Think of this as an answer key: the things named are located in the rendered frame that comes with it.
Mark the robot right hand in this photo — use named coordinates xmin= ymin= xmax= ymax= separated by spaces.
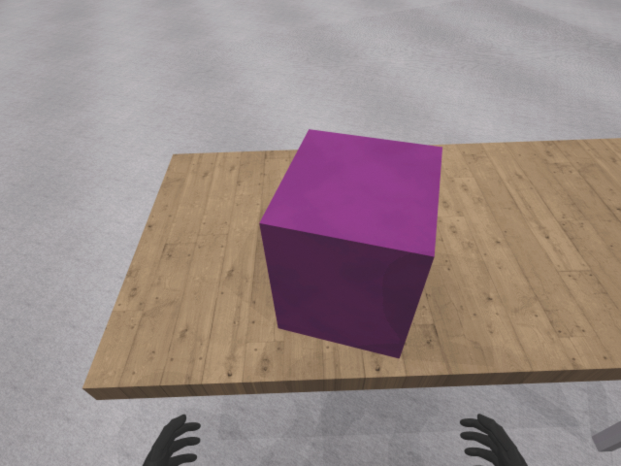
xmin=460 ymin=414 xmax=528 ymax=466

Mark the carton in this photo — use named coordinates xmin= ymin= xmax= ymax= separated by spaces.
xmin=259 ymin=129 xmax=442 ymax=358

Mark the table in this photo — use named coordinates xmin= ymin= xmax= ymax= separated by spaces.
xmin=82 ymin=138 xmax=621 ymax=451

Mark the robot left hand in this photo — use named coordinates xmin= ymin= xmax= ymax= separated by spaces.
xmin=143 ymin=415 xmax=201 ymax=466

